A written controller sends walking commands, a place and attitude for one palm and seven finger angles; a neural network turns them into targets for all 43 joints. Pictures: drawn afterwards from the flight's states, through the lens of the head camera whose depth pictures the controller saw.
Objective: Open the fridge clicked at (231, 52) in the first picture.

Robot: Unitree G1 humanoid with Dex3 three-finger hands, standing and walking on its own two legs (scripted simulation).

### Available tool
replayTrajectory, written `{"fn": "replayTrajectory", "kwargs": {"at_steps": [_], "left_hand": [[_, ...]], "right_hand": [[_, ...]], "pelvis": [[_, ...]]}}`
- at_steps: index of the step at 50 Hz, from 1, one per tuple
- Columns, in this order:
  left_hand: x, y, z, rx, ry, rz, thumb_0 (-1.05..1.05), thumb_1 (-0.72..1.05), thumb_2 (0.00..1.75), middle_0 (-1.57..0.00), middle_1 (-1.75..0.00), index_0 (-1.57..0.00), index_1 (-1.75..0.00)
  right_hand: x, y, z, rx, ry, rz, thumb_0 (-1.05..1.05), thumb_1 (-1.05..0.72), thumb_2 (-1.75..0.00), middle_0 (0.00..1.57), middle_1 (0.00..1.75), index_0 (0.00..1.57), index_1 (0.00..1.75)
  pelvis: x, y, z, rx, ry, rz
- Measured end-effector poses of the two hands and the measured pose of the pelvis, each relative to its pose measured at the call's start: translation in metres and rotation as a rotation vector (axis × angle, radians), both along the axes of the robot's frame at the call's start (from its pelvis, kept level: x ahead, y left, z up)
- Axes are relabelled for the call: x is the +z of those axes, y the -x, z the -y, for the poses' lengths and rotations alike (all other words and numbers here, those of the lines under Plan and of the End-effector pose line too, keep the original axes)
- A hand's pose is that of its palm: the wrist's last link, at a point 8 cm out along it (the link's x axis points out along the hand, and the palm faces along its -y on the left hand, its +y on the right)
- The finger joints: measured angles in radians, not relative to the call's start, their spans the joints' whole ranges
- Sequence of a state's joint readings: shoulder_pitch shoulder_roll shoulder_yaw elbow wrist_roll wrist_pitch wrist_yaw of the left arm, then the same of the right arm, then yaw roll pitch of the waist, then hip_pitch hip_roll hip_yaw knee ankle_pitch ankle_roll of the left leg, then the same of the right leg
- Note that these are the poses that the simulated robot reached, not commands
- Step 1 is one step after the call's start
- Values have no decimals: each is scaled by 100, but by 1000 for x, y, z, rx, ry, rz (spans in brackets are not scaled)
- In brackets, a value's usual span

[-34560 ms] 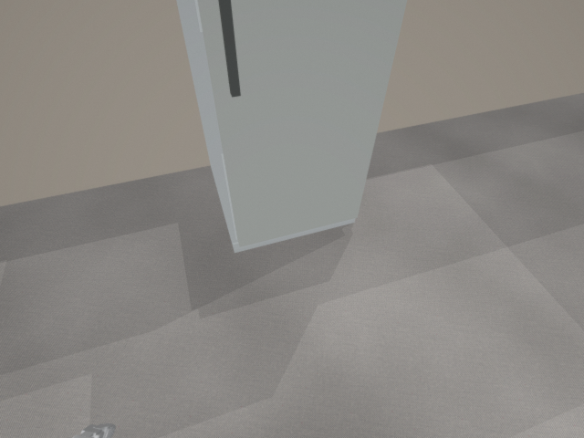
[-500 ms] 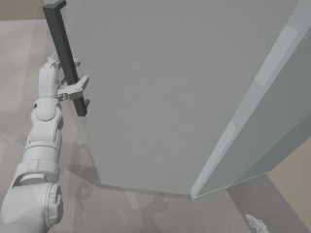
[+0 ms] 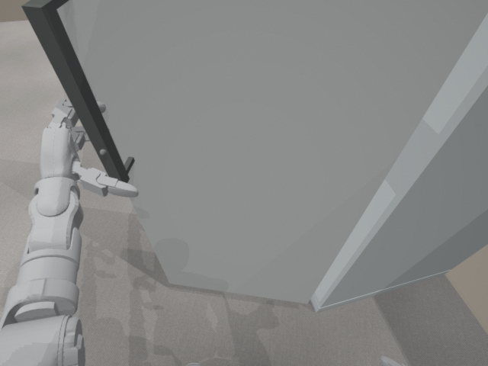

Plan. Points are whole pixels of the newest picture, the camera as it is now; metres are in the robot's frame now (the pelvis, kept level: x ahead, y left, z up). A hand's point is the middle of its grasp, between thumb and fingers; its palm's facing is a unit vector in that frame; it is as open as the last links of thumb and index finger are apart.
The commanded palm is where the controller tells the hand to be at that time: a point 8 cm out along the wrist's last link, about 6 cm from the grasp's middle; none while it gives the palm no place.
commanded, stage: slip the hand off the handle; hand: left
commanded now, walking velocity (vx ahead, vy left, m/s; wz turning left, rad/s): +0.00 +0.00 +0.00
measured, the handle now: (97, 108) +0.45 +0.25 +0.19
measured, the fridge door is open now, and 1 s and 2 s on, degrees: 67 67 67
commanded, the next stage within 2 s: draw the hand back to the body in 1.28 s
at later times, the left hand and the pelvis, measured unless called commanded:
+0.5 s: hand (59, 152) +0.41 +0.32 +0.13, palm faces +0.29 -0.94 -0.19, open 14.7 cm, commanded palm +0.37 +0.36 +0.13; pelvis +0.01 -0.01 -0.01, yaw +0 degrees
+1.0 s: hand (35, 188) +0.34 +0.33 +0.12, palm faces +0.30 -0.93 -0.19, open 14.6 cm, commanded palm +0.30 +0.36 +0.13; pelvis +0.01 +0.02 -0.01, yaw +0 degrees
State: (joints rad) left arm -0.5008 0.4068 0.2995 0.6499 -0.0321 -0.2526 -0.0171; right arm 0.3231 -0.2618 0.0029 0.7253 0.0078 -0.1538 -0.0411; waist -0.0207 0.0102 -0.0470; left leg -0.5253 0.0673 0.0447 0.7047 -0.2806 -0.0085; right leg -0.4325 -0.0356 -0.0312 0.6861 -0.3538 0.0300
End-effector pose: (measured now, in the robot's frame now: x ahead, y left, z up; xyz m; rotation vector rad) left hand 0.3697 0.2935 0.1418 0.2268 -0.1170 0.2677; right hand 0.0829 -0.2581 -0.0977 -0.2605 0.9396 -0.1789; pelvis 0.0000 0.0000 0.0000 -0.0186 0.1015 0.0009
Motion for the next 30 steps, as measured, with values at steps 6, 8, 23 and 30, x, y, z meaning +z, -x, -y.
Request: {"fn": "replayTrajectory", "kwargs": {"at_steps": [6,8,23,30], "left_hand": [[-4,-3,-14,38,13,-37,-1,-55,20,-30,-118,-27,-116],[-5,-1,-23,54,14,-50,-1,-55,20,-29,-118,-27,-115],[-5,3,-67,34,21,-51,-1,-55,20,-26,-115,-26,-115],[-8,-5,-82,29,30,-54,-1,-55,20,-26,-115,-26,-115]], "right_hand": [[3,-18,23,-16,29,13,1,-91,-89,20,30,21,30],[4,-22,28,-19,36,16,1,-91,-89,20,30,20,30],[-6,-13,30,-19,55,-74,1,-91,-89,20,30,20,30],[-7,2,18,-51,50,-97,1,-91,-89,20,30,21,30]], "pelvis": [[-1,-9,12,-2,-7,-19],[-1,-11,16,-3,-8,-27],[-8,-15,17,10,7,-78],[-11,-13,7,-4,12,-96]]}}
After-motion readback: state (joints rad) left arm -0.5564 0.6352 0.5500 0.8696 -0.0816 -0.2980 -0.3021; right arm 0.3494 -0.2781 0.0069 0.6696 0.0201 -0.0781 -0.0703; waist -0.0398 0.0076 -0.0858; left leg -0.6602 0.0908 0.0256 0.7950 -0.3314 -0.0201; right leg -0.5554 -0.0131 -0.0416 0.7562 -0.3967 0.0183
